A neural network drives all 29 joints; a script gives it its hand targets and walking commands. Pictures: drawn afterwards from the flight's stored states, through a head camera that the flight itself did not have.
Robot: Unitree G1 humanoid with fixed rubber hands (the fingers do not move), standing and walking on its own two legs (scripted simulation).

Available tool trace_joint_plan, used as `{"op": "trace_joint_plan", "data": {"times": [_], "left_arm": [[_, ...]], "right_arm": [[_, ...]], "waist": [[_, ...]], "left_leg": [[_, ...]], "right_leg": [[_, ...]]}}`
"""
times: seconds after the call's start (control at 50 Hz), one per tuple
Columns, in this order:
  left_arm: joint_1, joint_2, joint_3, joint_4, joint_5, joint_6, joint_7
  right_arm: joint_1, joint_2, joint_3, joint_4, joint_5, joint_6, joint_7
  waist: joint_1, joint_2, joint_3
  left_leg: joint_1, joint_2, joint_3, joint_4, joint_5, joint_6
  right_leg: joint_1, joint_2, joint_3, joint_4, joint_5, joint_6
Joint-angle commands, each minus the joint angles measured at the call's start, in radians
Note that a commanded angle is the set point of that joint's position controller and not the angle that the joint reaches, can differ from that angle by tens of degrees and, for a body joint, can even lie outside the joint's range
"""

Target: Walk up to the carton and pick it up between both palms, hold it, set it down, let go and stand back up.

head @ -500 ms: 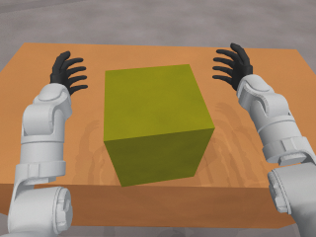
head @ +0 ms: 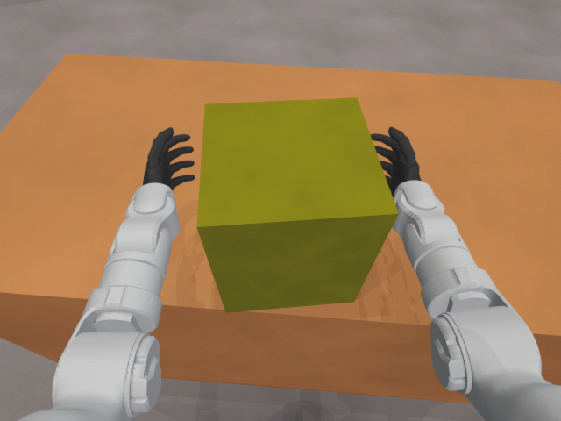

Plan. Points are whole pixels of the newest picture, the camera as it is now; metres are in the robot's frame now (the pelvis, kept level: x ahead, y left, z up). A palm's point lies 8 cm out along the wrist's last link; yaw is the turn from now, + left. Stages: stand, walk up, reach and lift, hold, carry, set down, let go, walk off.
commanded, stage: reach and lift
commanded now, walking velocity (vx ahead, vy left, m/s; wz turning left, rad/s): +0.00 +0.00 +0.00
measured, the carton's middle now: (286, 212) +0.40 +0.04 +0.05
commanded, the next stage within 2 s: none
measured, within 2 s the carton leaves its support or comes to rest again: neither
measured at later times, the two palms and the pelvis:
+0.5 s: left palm (180, 186) +0.40 +0.19 +0.09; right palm (392, 180) +0.44 -0.12 +0.09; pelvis +0.00 -0.01 +0.00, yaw +1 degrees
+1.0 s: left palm (180, 188) +0.40 +0.19 +0.09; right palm (393, 188) +0.43 -0.11 +0.09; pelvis +0.03 +0.00 +0.01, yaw +0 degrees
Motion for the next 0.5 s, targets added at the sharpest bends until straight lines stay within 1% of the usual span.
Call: {"op": "trace_joint_plan", "data": {"times": [0.0, 0.04, 0.08, 0.14, 0.3, 0.38, 0.46, 0.48], "left_arm": [[-0.451, 0.115, 0.025, -0.160, 0.027, -0.122, 0.004], [-0.467, 0.114, 0.017, -0.189, 0.021, -0.126, 0.008], [-0.489, 0.118, 0.011, -0.201, 0.011, -0.119, 0.009], [-0.505, 0.114, 0.012, -0.190, 0.009, -0.126, 0.010], [-0.510, 0.085, 0.012, -0.122, 0.015, -0.165, 0.008], [-0.516, 0.036, 0.025, -0.081, 0.040, -0.195, 0.005], [-0.521, -0.014, 0.067, -0.092, 0.103, -0.207, -0.004], [-0.577, -0.052, 0.033, -0.107, 0.104, -0.214, -0.013]], "right_arm": [[-0.526, -0.174, -0.016, -0.173, 0.007, -0.104, 0.003], [-0.541, -0.183, -0.008, -0.185, 0.021, -0.114, 0.001], [-0.555, -0.178, -0.006, -0.190, 0.025, -0.108, -0.008], [-0.559, -0.155, -0.003, -0.173, 0.027, -0.098, -0.015], [-0.561, -0.110, 0.014, -0.142, 0.044, -0.091, -0.026], [-0.563, -0.056, -0.008, -0.143, 0.009, -0.091, -0.029], [-0.562, 0.001, -0.047, -0.166, -0.057, -0.101, -0.038], [-0.575, 0.032, -0.100, -0.156, -0.096, -0.102, -0.040]], "waist": [[0.008, -0.016, -0.717], [-0.003, -0.012, -0.731], [-0.012, -0.017, -0.723], [-0.007, -0.015, -0.709], [0.001, -0.009, -0.712], [-0.002, -0.017, -0.699], [-0.009, -0.026, -0.700], [-0.068, -0.025, -0.726]], "left_leg": [[0.224, -0.042, 0.019, 0.022, 0.414, -0.035], [0.225, -0.043, 0.020, 0.026, 0.428, -0.039], [0.200, -0.044, 0.021, 0.020, 0.398, -0.034], [0.157, -0.045, 0.022, 0.007, 0.345, -0.025], [0.126, -0.048, 0.019, 0.001, 0.320, -0.016], [0.121, -0.049, 0.016, -0.003, 0.320, -0.009], [0.125, -0.053, 0.022, -0.011, 0.345, -0.008], [0.162, -0.049, 0.013, -0.017, 0.279, -0.020]], "right_leg": [[0.314, 0.008, 0.047, 0.021, 0.350, 0.074], [0.318, 0.009, 0.049, 0.023, 0.378, 0.077], [0.323, 0.002, 0.057, 0.024, 0.386, 0.081], [0.328, -0.010, 0.067, 0.026, 0.360, 0.083], [0.325, -0.024, 0.077, 0.024, 0.331, 0.088], [0.312, -0.031, 0.080, 0.016, 0.312, 0.090], [0.352, -0.033, 0.075, 0.018, 0.353, 0.097], [0.302, -0.034, 0.067, 0.006, 0.323, 0.105]]}}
